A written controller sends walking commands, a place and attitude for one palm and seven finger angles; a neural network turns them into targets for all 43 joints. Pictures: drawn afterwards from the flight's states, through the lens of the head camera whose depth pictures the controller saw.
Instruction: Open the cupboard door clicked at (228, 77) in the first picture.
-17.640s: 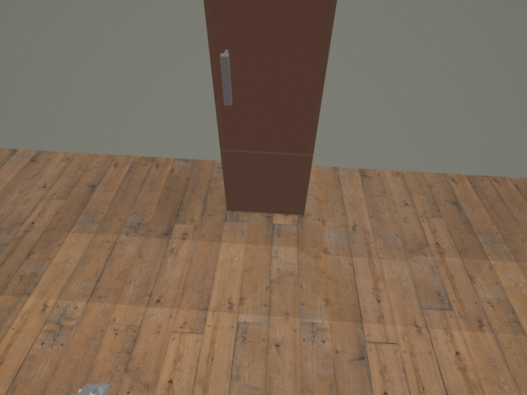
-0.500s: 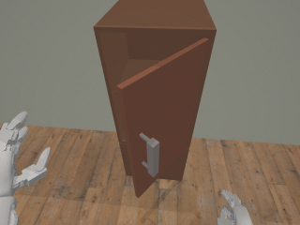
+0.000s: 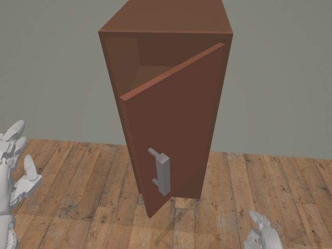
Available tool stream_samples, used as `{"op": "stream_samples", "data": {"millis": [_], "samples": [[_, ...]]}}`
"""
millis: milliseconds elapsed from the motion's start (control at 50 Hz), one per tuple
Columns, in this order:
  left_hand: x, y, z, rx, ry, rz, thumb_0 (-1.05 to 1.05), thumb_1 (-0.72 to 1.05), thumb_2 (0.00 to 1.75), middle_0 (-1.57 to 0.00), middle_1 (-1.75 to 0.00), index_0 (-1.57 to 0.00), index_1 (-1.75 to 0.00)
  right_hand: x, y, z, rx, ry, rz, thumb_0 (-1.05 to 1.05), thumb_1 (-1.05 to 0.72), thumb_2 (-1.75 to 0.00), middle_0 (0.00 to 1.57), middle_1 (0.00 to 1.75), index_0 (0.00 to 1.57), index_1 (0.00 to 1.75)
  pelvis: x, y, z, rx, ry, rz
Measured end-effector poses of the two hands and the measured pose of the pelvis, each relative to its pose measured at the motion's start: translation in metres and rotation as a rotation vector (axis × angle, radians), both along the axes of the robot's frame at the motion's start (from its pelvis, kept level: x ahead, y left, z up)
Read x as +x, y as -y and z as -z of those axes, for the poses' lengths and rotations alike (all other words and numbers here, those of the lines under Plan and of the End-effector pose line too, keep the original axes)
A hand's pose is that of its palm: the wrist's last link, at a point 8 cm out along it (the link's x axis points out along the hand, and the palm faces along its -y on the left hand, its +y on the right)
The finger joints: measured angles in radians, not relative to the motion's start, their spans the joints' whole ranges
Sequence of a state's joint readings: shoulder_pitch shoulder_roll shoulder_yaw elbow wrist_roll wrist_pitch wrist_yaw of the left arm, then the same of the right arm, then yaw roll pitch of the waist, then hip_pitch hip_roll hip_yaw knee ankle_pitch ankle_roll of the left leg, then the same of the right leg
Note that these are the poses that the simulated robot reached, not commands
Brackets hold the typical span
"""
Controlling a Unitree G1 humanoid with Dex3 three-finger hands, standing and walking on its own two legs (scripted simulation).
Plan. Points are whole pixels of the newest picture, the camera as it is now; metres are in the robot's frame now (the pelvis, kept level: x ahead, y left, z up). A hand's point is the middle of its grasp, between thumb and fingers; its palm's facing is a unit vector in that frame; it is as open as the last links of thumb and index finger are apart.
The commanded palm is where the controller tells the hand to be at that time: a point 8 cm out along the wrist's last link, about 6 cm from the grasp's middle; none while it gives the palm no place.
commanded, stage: step back with the hand held close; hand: left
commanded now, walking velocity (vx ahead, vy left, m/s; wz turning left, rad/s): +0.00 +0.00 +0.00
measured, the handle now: (158, 171) +0.34 +0.07 -0.03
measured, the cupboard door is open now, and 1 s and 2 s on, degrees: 52 52 52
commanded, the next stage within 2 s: stop stepping back and stand still in 1.22 s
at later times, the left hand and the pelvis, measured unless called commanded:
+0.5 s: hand (20, 193) +0.16 +0.28 +0.15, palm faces +0.35 -0.79 -0.50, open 7.4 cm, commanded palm +0.10 +0.32 +0.17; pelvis -0.05 +0.02 +0.00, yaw -2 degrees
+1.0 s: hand out of the picture +0.01 +0.32 +0.15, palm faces +0.50 -0.74 -0.44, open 7.4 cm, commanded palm -0.05 +0.35 +0.17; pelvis -0.16 +0.04 -0.02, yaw +5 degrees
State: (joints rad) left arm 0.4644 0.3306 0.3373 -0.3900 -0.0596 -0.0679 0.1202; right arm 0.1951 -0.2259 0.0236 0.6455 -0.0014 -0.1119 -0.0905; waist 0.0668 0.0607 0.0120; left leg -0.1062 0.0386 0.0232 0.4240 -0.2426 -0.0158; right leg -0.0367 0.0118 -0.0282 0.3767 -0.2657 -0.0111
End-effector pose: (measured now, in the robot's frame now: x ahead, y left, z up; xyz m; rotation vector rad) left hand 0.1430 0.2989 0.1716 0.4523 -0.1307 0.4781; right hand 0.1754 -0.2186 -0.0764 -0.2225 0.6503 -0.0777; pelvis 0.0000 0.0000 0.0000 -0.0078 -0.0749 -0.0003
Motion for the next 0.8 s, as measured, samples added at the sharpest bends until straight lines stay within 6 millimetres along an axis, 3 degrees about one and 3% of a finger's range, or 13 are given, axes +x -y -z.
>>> {"op": "stream_samples", "data": {"millis": [200, 300, 400, 520, 620, 800], "samples": [[0.006, -0.004, -0.009, 0.082, -0.011, 0.038, 0.02, 0.89, 0.9, -0.21, -0.3, -0.2, -0.3, -0.007, 0.008, 0.001, 0.001, -0.045, 0.037, 0.01, -0.91, -0.9, 0.21, 0.3, 0.21, 0.3, -0.009, -0.001, -0.001, -0.013, -0.049, 0.006], [0.005, 0.0, 0.004, 0.082, -0.093, 0.105, 0.02, 0.89, 0.9, -0.21, -0.3, -0.2, -0.3, -0.022, 0.015, 0.0, -0.018, -0.077, 0.101, 0.01, -0.91, -0.9, 0.21, 0.3, 0.21, 0.3, -0.019, -0.01, -0.001, -0.008, -0.071, 0.024], [-0.006, -0.007, 0.002, 0.108, -0.088, 0.14, 0.02, 0.89, 0.9, -0.22, -0.3, -0.21, -0.3, -0.043, 0.015, -0.004, -0.043, -0.099, 0.142, 0.01, -0.91, -0.9, 0.21, 0.3, 0.2, 0.3, -0.033, -0.016, 0.0, -0.006, -0.072, 0.03], [-0.03, -0.02, -0.006, 0.131, -0.012, 0.136, 0.02, 0.89, 0.9, -0.22, -0.3, -0.21, -0.3, -0.069, 0.005, -0.009, -0.059, -0.087, 0.143, 0.01, -0.91, -0.9, 0.21, 0.3, 0.2, 0.3, -0.056, -0.024, 0.003, -0.012, -0.062, 0.028], [-0.058, -0.03, 0.0, 0.129, 0.015, 0.119, 0.02, 0.89, 0.9, -0.21, -0.3, -0.21, -0.3, -0.092, -0.006, -0.009, -0.06, -0.067, 0.124, 0.01, -0.91, -0.9, 0.21, 0.3, 0.2, 0.3, -0.078, -0.031, 0.007, -0.021, -0.052, 0.019], [-0.121, -0.039, 0.0, 0.185, 0.084, 0.022, 0.02, 0.89, 0.9, -0.22, -0.3, -0.21, -0.3, -0.125, -0.022, 0.011, -0.058, -0.081, 0.008, 0.01, -0.91, -0.9, 0.21, 0.3, 0.21, 0.3, -0.117, -0.025, 0.02, -0.033, -0.055, -0.096]]}}
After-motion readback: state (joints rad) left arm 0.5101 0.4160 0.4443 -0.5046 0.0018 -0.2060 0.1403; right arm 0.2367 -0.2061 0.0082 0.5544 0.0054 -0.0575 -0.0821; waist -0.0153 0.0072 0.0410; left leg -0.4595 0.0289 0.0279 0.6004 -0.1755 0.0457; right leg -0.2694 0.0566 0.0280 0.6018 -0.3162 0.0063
